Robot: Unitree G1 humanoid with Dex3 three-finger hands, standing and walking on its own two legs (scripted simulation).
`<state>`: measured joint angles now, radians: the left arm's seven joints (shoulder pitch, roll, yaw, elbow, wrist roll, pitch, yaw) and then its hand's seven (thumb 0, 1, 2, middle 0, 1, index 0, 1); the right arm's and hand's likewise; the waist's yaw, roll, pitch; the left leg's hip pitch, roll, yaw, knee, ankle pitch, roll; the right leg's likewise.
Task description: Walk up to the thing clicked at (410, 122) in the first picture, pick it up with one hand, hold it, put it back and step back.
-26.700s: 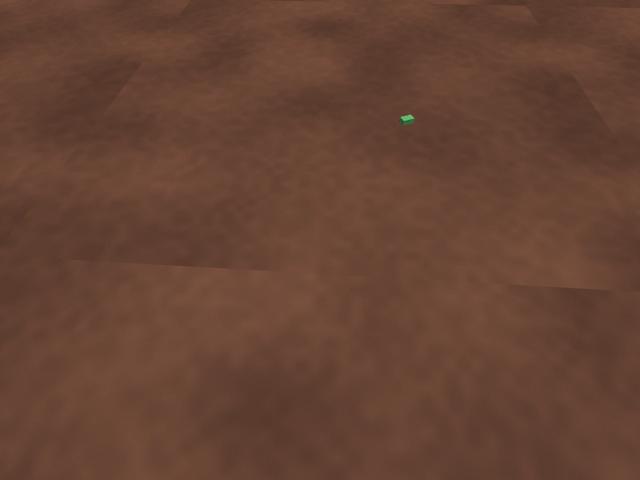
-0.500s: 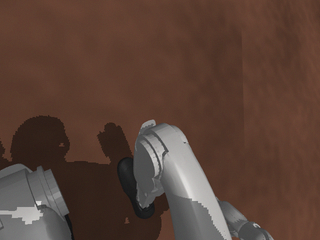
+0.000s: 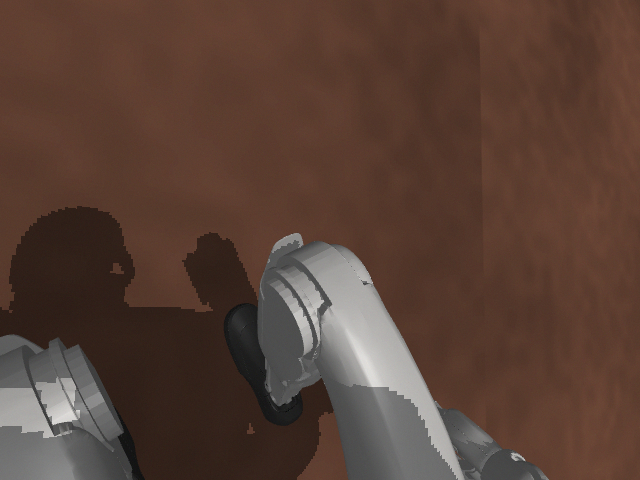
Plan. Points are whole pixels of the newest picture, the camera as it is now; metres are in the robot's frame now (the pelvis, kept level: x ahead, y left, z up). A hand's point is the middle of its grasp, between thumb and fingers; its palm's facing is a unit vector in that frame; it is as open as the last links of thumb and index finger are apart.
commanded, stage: close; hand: left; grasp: from above
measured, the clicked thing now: out of the picture +0.47 +0.35 -0.29
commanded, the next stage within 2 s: settle in 1.50 s
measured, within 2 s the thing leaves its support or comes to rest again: leaves its support in 1.84 s
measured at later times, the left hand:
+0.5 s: hand out of the picture +0.45 +0.34 -0.26, palm faces -0.45 -0.13 -0.89, open 8.9 cm
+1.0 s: hand out of the picture +0.45 +0.34 -0.25, palm faces -0.47 -0.13 -0.87, open 7.2 cm
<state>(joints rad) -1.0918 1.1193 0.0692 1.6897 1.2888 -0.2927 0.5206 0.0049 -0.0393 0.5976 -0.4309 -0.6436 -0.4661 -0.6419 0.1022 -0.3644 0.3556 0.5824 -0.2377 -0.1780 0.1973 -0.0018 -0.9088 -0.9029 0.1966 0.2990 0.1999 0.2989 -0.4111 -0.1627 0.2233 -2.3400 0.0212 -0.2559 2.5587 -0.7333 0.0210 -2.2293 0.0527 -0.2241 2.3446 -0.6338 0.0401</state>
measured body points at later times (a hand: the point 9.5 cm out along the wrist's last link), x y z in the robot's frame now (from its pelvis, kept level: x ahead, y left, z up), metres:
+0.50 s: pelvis +0.00 +0.00 +0.00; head +0.28 +0.15 +0.32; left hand +0.47 +0.34 -0.21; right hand +0.07 -0.25 -0.04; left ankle +0.06 +0.12 -0.27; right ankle +0.12 -0.11 -0.27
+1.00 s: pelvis +0.00 +0.00 +0.00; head +0.28 +0.15 +0.32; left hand +0.47 +0.34 -0.20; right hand +0.06 -0.24 -0.05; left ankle +0.06 +0.12 -0.27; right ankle +0.12 -0.11 -0.27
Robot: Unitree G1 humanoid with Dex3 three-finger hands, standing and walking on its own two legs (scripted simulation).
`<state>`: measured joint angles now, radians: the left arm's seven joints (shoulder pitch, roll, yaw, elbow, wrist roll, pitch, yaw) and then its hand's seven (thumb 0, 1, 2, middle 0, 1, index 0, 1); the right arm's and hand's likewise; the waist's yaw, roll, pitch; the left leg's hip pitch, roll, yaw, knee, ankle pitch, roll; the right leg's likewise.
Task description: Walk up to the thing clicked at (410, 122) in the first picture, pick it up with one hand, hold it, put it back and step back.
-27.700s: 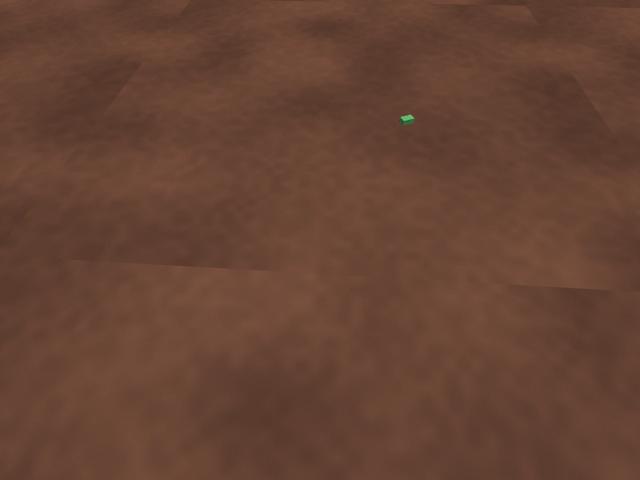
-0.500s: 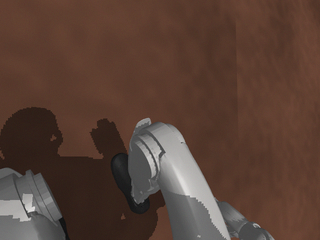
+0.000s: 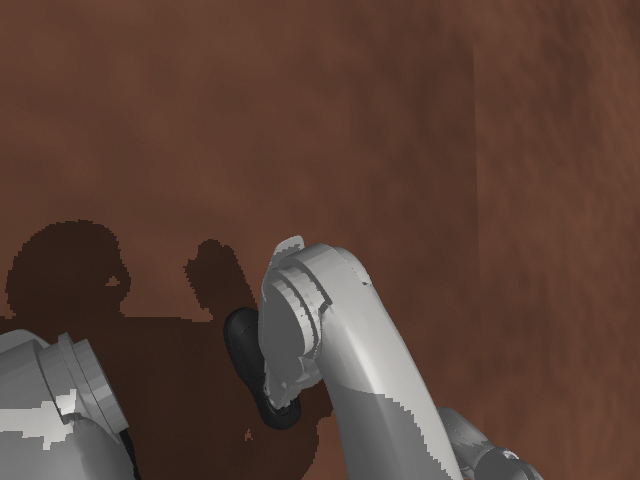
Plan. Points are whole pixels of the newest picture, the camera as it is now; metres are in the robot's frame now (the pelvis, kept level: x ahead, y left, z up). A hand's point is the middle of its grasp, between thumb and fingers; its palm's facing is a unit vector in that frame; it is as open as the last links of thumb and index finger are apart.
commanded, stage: close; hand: left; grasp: from above
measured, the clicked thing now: out of the picture +0.47 +0.35 -0.29
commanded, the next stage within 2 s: settle in 0.50 s
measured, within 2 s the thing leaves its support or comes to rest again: leaves its support in 0.84 s
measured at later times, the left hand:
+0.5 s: hand out of the picture +0.46 +0.35 -0.25, palm faces -0.45 -0.13 -0.88, open 6.9 cm
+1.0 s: hand out of the picture +0.46 +0.36 -0.23, palm faces -0.43 -0.11 -0.89, open 6.9 cm
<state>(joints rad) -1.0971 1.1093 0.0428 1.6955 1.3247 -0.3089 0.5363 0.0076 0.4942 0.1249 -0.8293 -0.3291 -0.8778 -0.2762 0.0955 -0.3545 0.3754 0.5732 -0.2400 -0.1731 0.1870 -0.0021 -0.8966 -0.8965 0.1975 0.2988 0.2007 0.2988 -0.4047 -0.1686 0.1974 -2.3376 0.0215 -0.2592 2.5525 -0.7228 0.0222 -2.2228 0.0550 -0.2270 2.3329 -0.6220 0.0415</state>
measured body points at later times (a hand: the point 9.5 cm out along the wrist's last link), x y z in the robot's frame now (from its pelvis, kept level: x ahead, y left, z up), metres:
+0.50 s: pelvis +0.00 +0.00 +0.00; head +0.29 +0.14 +0.31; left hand +0.48 +0.35 -0.20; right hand +0.06 -0.25 -0.05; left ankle +0.06 +0.12 -0.27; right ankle +0.13 -0.11 -0.27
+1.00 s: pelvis +0.00 +0.00 +0.00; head +0.27 +0.15 +0.33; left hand +0.48 +0.36 -0.18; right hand +0.08 -0.25 -0.05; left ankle +0.06 +0.12 -0.27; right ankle +0.13 -0.11 -0.27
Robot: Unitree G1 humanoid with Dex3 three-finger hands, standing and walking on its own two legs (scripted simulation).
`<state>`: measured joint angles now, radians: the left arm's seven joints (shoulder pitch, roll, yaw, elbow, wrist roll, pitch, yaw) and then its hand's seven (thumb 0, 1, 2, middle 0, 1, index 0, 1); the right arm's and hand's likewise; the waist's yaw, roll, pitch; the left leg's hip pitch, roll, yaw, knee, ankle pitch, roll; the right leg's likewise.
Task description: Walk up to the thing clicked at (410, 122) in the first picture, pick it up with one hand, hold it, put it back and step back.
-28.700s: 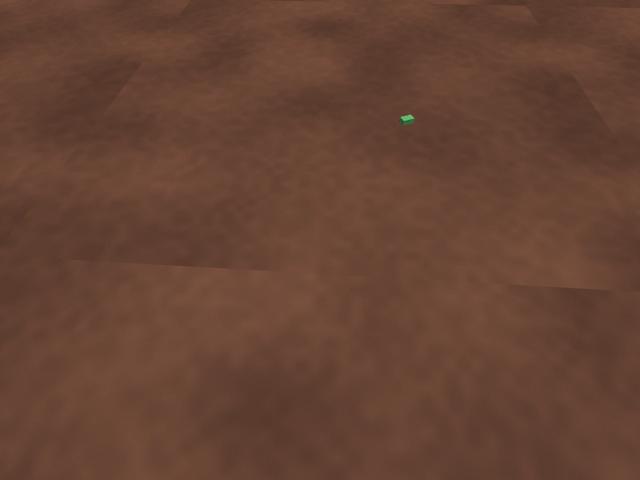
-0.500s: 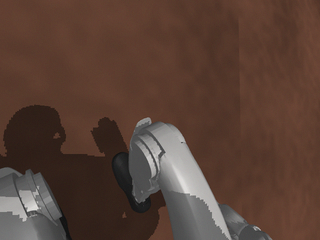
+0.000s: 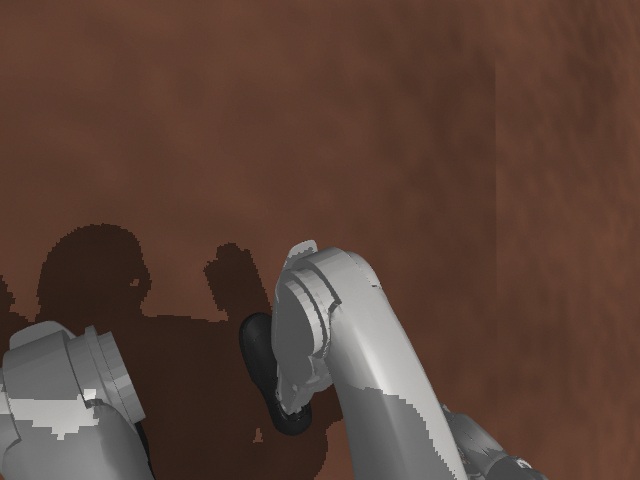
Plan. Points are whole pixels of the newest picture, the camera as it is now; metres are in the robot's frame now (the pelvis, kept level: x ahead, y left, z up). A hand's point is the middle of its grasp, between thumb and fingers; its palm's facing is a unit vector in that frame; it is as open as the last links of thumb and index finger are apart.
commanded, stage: settle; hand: left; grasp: from above
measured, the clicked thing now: out of the picture +0.47 +0.37 -0.27
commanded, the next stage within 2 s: lift in 0.58 s
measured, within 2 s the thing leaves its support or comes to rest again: neither
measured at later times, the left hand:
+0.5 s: hand out of the picture +0.46 +0.36 -0.14, palm faces -0.45 -0.08 -0.89, open 6.9 cm
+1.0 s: hand out of the picture +0.43 +0.36 -0.08, palm faces -0.49 -0.10 -0.87, open 6.9 cm
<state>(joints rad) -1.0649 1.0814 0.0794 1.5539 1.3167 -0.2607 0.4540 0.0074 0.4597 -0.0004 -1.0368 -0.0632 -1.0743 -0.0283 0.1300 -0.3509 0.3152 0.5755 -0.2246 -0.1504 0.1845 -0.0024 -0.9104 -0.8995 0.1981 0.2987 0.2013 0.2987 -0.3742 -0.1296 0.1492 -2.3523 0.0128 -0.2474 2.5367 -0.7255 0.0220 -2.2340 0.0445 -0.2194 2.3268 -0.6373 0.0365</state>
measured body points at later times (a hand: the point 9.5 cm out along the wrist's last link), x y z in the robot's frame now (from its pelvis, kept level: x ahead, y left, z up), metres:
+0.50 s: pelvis +0.00 +0.00 +0.02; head +0.24 +0.12 +0.37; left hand +0.48 +0.36 -0.09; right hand +0.08 -0.27 -0.06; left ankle +0.06 +0.12 -0.28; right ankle +0.12 -0.11 -0.28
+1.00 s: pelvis -0.01 +0.00 +0.05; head +0.22 +0.10 +0.43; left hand +0.45 +0.36 -0.03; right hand +0.08 -0.27 -0.05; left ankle +0.06 +0.12 -0.28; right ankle +0.12 -0.11 -0.28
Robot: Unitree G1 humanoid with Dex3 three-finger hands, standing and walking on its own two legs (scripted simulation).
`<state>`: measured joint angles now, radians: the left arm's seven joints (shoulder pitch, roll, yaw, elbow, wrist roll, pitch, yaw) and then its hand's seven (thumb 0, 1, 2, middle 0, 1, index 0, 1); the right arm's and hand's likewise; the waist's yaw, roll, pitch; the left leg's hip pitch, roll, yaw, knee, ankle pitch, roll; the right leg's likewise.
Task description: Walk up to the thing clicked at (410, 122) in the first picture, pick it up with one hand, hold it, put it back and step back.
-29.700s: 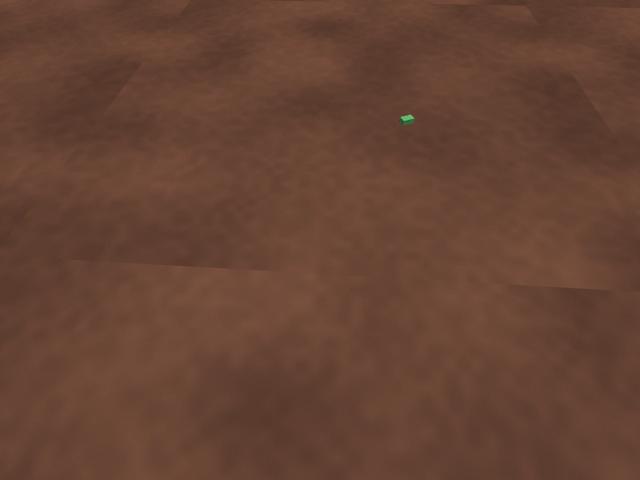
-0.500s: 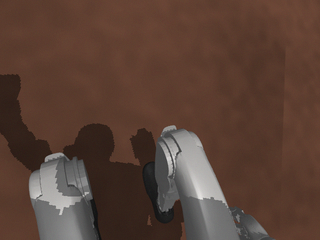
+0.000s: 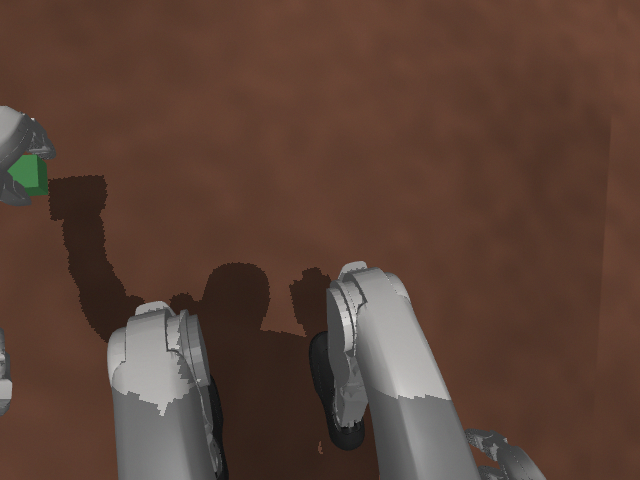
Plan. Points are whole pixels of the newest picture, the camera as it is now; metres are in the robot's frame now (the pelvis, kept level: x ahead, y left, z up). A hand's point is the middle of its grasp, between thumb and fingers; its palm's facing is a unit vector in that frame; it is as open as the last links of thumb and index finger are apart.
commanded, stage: lift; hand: left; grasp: from above
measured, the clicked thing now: (11, 177) +0.49 +0.31 -0.17
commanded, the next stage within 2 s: hold in 1.40 s
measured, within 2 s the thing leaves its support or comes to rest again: neither
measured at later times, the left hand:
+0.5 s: hand out of the picture +0.40 +0.30 +0.05, palm faces -0.43 -0.06 -0.90, open 6.9 cm
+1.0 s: hand out of the picture +0.35 +0.27 +0.23, palm faces -0.46 -0.09 -0.88, open 6.9 cm
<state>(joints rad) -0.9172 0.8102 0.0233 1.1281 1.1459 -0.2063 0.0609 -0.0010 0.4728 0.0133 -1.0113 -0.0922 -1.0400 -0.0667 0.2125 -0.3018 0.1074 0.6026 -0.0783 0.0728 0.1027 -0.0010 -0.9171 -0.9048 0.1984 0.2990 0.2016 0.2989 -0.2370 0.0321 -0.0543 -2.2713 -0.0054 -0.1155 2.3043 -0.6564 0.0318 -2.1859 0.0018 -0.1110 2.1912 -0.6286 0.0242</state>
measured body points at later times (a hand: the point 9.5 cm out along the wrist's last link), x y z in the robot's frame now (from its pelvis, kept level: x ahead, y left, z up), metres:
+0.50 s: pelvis +0.00 +0.00 +0.12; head +0.17 +0.04 +0.54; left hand +0.42 +0.30 +0.10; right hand +0.14 -0.25 +0.00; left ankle +0.08 +0.11 -0.33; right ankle +0.11 -0.12 -0.33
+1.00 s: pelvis +0.04 +0.00 +0.30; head +0.11 +0.02 +0.74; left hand +0.37 +0.28 +0.28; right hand +0.16 -0.25 +0.18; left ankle +0.08 +0.11 -0.33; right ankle +0.11 -0.12 -0.33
